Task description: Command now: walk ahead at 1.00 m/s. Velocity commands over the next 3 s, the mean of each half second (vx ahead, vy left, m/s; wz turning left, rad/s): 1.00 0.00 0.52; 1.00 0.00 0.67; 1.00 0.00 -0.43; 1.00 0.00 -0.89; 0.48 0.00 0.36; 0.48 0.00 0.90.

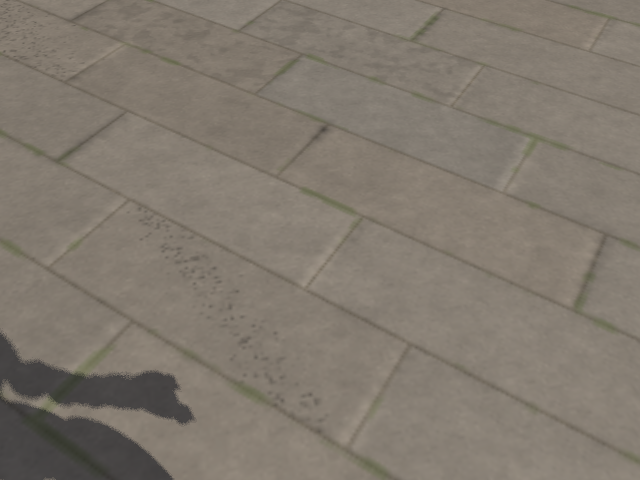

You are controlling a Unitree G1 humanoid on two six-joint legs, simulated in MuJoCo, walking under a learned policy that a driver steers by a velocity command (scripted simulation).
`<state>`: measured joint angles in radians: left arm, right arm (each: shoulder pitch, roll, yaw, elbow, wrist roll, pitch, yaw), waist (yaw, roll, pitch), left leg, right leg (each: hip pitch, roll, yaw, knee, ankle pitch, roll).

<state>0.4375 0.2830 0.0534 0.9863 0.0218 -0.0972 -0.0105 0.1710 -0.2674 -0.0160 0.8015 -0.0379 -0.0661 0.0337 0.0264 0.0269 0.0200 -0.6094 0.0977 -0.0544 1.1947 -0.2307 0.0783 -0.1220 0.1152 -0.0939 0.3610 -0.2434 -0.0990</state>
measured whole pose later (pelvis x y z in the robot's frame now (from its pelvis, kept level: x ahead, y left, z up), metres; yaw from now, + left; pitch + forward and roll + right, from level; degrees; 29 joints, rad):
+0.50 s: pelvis +0.50 +0.08 +0.00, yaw +17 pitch +1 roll +1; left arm 0.02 0.24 -0.02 0.67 0.07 -0.08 -0.02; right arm 0.50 -0.30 -0.07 0.96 0.00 -0.06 0.01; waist -0.07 -0.01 0.03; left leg -0.07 -0.21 -0.11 0.33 -0.25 0.17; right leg -0.70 -0.13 0.08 0.97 -0.21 0.04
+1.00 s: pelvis +0.95 +0.22 -0.01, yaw +37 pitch +3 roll -3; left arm 0.55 0.32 0.05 0.95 0.02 -0.11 -0.02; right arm -0.03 -0.32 -0.01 0.63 -0.04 -0.04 0.08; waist 0.09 0.03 -0.01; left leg -0.73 0.04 -0.02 0.80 -0.06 0.10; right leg 0.11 0.01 -0.14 0.17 -0.32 0.03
